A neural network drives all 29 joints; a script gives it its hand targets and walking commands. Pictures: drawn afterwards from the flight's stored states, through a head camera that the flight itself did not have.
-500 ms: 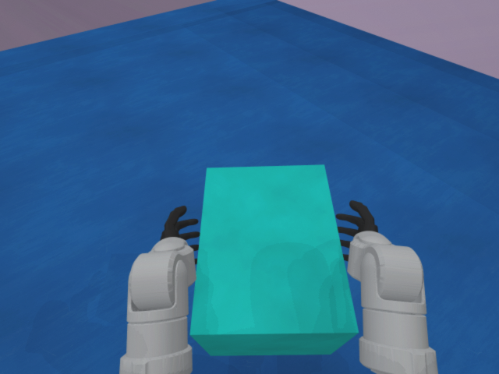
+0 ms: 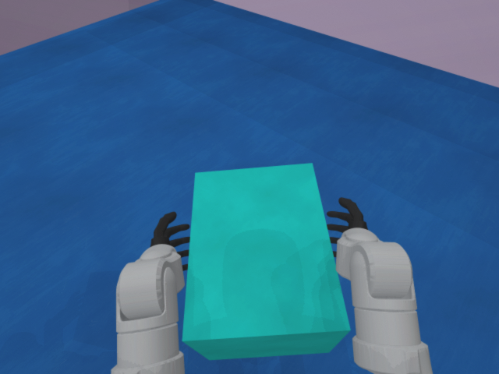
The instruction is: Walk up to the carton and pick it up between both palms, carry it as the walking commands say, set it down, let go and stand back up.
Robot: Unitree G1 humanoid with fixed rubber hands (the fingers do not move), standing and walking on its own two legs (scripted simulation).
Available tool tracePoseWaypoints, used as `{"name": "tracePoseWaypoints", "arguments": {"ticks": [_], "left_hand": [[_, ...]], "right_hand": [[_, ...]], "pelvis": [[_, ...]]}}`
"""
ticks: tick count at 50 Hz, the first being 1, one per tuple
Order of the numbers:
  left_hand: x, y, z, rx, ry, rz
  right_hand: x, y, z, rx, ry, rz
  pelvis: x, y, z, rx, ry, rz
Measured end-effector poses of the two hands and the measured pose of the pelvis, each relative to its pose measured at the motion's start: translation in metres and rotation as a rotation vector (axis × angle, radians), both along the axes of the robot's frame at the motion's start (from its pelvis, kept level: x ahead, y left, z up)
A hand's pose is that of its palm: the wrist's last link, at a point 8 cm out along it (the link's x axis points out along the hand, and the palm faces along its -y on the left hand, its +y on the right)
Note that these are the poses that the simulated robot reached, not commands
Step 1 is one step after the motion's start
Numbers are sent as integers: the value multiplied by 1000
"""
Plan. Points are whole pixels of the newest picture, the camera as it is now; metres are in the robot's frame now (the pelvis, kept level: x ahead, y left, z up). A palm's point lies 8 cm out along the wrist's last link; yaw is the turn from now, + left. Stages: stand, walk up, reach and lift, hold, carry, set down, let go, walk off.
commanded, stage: carry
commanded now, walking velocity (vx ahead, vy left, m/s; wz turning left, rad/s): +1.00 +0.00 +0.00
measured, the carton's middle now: (261, 261) +0.32 -0.01 -0.02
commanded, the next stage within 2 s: none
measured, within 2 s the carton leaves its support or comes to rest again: neither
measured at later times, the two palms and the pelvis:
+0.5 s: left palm (174, 92) +0.75 +0.16 +0.06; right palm (283, 74) +0.80 -0.12 +0.07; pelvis +0.49 -0.02 +0.00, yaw +8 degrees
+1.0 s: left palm (174, 8) +1.27 +0.20 +0.08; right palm out of the picture +1.28 -0.08 +0.10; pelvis +0.98 +0.05 +0.00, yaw +3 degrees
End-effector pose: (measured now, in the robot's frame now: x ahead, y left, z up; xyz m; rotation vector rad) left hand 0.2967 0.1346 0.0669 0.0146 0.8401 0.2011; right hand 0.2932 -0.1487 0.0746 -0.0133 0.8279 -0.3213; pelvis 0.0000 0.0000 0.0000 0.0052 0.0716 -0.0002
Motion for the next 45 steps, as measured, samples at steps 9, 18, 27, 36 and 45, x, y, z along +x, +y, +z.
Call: {"name": "tracePoseWaypoints", "arguments": {"ticks": [9,18,27,36,45], "left_hand": [[170,10,13,-13,-71,40],[341,17,-3,25,-52,162],[495,28,3,27,16,172],[710,55,4,3,-110,77],[875,64,8,-23,-4,22]], "right_hand": [[183,10,18,-13,-68,53],[387,19,-9,24,-50,169],[546,32,-4,20,14,184],[730,55,1,9,-111,89],[881,65,15,-25,-1,28]], "pelvis": [[179,-5,0,-39,-22,39],[370,-27,-21,-40,-43,123],[527,-16,5,-11,-12,130],[719,35,-22,23,-27,49],[880,57,10,-31,-1,23]]}}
